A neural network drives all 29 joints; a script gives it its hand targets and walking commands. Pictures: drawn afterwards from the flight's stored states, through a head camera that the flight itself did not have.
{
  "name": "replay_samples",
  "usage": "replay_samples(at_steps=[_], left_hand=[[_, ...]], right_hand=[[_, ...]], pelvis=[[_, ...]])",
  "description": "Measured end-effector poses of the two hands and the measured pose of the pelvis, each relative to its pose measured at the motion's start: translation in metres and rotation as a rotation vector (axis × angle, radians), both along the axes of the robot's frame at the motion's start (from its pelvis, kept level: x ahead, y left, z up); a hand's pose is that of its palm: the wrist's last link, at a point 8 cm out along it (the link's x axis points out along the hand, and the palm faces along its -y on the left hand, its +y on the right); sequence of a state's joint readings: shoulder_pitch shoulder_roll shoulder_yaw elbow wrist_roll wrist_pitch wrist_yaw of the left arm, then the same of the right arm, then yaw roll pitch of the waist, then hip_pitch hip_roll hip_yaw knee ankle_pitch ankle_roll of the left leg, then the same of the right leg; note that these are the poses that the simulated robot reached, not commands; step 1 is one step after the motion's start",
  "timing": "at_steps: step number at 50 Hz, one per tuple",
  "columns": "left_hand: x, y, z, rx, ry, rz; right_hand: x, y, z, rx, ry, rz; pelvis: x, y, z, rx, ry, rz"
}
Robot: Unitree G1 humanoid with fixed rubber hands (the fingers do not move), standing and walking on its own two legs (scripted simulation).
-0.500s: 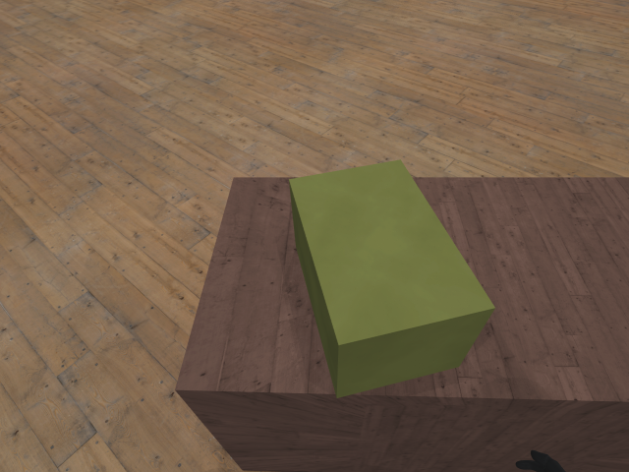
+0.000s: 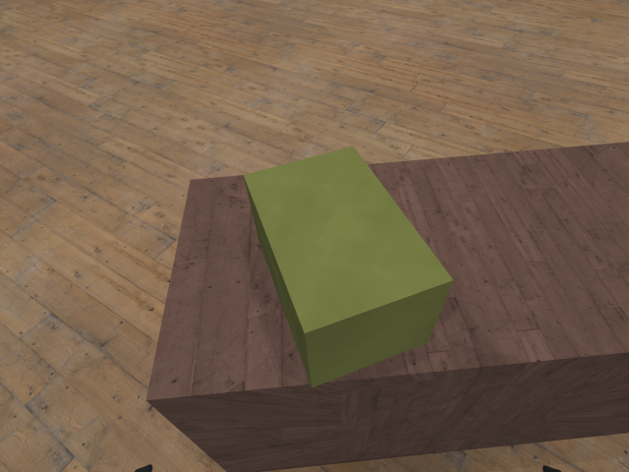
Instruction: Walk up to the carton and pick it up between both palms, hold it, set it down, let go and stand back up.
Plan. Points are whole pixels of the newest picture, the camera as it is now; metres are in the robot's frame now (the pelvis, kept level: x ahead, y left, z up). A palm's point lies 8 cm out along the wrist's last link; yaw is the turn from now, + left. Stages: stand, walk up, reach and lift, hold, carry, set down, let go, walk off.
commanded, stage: walk up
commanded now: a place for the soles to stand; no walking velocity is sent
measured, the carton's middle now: (334, 257) +0.48 +0.00 -0.04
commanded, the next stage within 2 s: none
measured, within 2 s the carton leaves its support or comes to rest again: neither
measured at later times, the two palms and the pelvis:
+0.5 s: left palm out of the picture +0.05 +0.26 -0.10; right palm out of the picture -0.02 -0.28 -0.08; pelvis -0.05 -0.01 +0.02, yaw +1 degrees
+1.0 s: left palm out of the picture +0.04 +0.24 -0.09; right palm out of the picture +0.02 -0.27 -0.08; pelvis -0.05 -0.01 +0.02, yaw +1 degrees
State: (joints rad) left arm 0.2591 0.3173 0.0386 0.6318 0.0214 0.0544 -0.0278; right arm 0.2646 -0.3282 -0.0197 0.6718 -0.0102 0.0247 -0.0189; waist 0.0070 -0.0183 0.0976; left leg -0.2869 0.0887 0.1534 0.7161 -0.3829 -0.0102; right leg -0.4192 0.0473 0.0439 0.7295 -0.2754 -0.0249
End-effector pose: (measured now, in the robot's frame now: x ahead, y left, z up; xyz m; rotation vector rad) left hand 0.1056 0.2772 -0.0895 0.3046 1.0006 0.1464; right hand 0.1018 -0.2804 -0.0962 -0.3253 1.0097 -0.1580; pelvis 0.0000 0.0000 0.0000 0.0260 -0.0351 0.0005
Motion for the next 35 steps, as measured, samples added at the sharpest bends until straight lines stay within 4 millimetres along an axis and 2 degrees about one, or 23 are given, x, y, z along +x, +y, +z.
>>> replay_samples(at_steps=[4,9,16,20,23,27,31,35], left_hand=[[0.004,-0.016,0.002,0.002,-0.017,-0.029],[-0.002,-0.029,0.009,0.008,-0.018,-0.031],[-0.014,-0.034,0.004,-0.051,-0.04,0.003],[-0.034,-0.027,-0.005,-0.075,0.005,0.013],[-0.049,-0.02,-0.008,-0.061,0.048,0.012],[-0.066,-0.02,-0.009,-0.054,0.071,0.02],[-0.075,-0.033,-0.011,-0.045,0.061,0.011],[-0.078,-0.046,-0.004,-0.06,0.041,0.0]], right_hand=[[-0.006,-0.016,-0.007,-0.004,0.018,-0.025],[-0.023,-0.016,-0.001,-0.001,0.029,-0.025],[-0.071,-0.002,0.003,0.02,0.092,-0.026],[-0.105,0.001,0.007,0.011,0.117,-0.069],[-0.122,-0.001,0.013,-0.009,0.13,-0.087],[-0.124,-0.006,0.015,-0.007,0.115,-0.082],[-0.116,-0.014,0.007,0.017,0.093,-0.076],[-0.106,-0.009,0.006,0.046,0.073,-0.06]], pelvis=[[-0.008,-0.011,-0.002,-0.005,-0.001,-0.012],[-0.02,-0.015,0.006,0.006,0.011,-0.012],[-0.037,-0.011,0.01,-0.013,0.039,0.021],[-0.047,-0.005,0.012,-0.017,0.031,0.022],[-0.052,-0.007,0.015,-0.022,0.024,0.018],[-0.054,-0.012,0.016,-0.027,0.028,0.001],[-0.056,-0.019,0.011,-0.045,0.025,-0.015],[-0.055,-0.02,0.015,-0.032,0.012,-0.006]])
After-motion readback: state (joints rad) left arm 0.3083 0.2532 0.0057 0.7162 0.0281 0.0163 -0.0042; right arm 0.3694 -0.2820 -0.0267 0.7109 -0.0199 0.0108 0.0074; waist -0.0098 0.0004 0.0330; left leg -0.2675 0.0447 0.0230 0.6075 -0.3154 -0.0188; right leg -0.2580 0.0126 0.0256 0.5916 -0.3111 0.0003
